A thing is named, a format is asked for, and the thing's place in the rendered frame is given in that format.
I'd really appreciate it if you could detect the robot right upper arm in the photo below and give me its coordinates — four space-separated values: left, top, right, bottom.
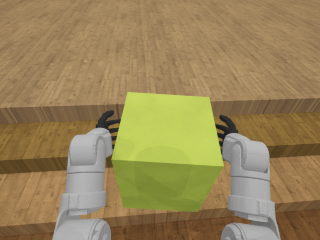
220 222 279 240

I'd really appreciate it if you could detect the robot left upper arm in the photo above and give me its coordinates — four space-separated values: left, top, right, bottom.
53 218 111 240

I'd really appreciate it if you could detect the robot right forearm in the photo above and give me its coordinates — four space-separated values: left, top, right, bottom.
222 133 281 240

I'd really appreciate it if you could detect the robot left hand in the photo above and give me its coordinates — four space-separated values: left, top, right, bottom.
95 110 121 149

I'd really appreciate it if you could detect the robot right hand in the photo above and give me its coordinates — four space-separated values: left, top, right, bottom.
215 115 239 155

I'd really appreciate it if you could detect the robot left forearm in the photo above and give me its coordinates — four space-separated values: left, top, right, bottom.
52 127 113 240

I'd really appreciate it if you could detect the carton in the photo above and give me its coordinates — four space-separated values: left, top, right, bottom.
111 92 224 212

